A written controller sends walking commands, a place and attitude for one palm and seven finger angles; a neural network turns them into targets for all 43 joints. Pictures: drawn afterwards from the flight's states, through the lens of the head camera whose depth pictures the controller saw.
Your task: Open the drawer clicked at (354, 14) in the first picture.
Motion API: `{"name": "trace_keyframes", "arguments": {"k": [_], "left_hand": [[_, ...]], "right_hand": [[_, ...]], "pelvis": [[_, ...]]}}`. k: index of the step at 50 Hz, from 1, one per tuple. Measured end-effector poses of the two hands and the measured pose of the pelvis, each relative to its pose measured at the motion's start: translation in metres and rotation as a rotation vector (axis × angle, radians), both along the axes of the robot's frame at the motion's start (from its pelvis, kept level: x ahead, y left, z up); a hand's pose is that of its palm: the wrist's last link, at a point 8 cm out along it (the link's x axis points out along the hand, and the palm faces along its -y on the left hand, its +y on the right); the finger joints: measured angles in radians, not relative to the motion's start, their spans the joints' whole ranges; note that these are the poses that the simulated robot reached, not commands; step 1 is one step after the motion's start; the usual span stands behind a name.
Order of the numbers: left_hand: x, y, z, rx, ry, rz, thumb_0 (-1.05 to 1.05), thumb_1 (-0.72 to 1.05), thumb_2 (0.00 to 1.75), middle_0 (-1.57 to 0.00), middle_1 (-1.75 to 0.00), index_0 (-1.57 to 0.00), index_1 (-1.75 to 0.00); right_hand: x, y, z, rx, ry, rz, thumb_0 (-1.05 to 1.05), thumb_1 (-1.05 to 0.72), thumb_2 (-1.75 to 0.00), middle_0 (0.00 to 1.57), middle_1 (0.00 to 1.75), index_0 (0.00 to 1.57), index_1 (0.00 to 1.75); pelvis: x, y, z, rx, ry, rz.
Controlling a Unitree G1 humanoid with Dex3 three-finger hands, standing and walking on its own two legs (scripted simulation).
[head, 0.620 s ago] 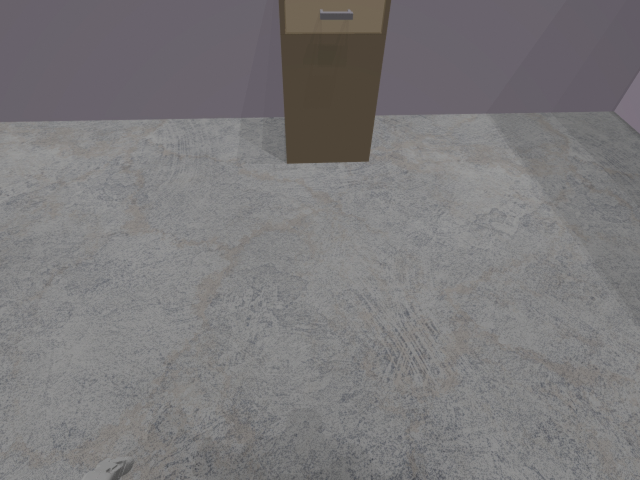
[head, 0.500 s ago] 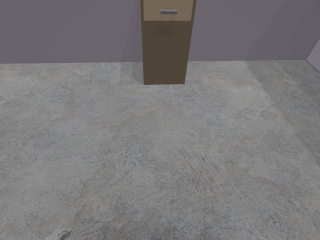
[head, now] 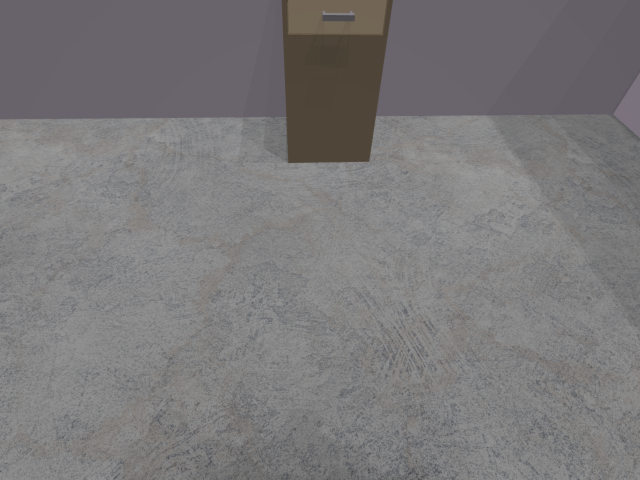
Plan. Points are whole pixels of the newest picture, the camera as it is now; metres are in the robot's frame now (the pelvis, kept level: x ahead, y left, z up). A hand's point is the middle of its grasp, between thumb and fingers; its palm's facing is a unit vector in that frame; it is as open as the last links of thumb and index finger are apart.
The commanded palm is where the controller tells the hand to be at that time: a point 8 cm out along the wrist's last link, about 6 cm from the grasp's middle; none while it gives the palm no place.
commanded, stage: stand and wait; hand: left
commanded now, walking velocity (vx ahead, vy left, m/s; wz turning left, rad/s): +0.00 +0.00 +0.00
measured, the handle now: (337, 15) +1.73 +0.03 -0.04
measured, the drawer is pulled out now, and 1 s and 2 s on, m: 0.00 0.00 0.00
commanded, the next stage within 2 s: look at it before walking up in 0.20 s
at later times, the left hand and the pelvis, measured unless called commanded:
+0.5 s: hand out of the picture +0.07 +0.24 -0.16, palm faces -0.03 -0.94 -0.33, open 7.4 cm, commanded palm none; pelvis -0.01 +0.00 +0.00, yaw +0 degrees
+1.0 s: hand out of the picture +0.07 +0.24 -0.16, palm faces -0.03 -0.94 -0.33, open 7.4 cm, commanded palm none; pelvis +0.00 +0.00 +0.00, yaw -1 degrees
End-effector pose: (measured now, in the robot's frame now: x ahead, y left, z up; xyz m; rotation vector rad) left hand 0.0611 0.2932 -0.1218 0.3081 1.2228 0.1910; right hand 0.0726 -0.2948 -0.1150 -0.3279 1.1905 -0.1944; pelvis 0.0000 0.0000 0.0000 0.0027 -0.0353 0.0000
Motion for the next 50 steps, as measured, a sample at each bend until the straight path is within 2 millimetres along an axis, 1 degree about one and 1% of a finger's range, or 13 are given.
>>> {"name": "trace_keyframes", "arguments": {"k": [9,24,32,42,50], "left_hand": [[-0.001,-0.002,0.002,-0.001,-0.006,-0.007,0.0,0.9,0.9,-0.2,-0.3,-0.2,-0.3],[0.002,-0.007,0.003,-0.005,-0.011,-0.016,0.0,0.9,0.9,-0.2,-0.3,-0.2,-0.3],[0.002,-0.008,0.002,-0.006,0.0,-0.014,0.0,0.9,0.9,-0.2,-0.3,-0.2,-0.3],[0.006,-0.008,0.002,-0.005,-0.005,-0.013,0.0,0.9,0.9,-0.2,-0.3,-0.2,-0.3],[0.007,-0.01,0.0,-0.007,0.002,-0.008,0.0,0.9,0.9,-0.2,-0.3,-0.2,-0.3]], "right_hand": [[-0.011,-0.001,-0.001,0.007,0.013,-0.01,0.01,-0.9,-0.9,0.2,0.3,0.2,0.3],[-0.014,0.0,-0.002,0.017,0.02,-0.013,0.01,-0.9,-0.9,0.2,0.3,0.2,0.3],[-0.011,-0.002,-0.002,0.013,0.026,-0.014,0.01,-0.9,-0.9,0.2,0.3,0.2,0.3],[-0.003,-0.003,0.0,0.01,0.014,-0.011,0.01,-0.9,-0.9,0.2,0.3,0.2,0.3],[0.001,0.001,-0.001,0.013,0.015,-0.009,0.01,-0.9,-0.9,0.2,0.3,0.2,0.3]], "pelvis": [[-0.005,-0.001,0.001,0.0,-0.002,-0.002],[-0.007,-0.003,0.002,0.001,0.005,-0.004],[-0.004,-0.004,0.002,0.001,0.006,-0.004],[0.0,-0.004,0.003,0.0,0.004,-0.004],[0.003,-0.004,0.002,-0.001,0.009,-0.012]]}}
